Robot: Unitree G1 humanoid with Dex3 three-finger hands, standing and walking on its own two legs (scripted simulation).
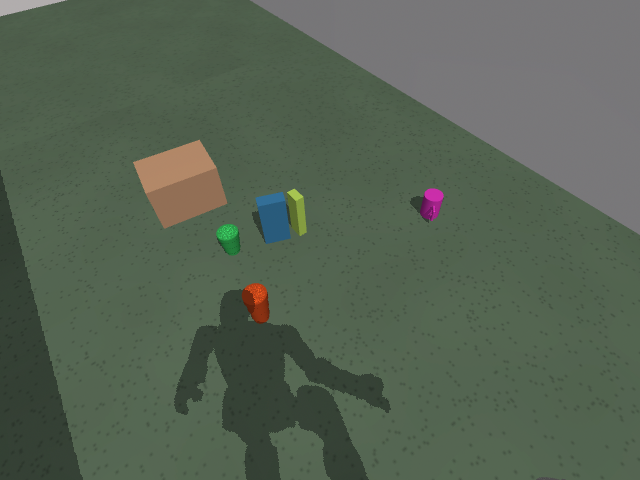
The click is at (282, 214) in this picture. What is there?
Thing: carton on end
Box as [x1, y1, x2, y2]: [256, 192, 290, 243]
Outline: 282,192 256,197 256,202 266,243 290,238 285,201
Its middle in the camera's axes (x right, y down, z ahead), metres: -0.18 -0.09 +1.56
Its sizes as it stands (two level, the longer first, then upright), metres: 0.107 0.051 0.225
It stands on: the floor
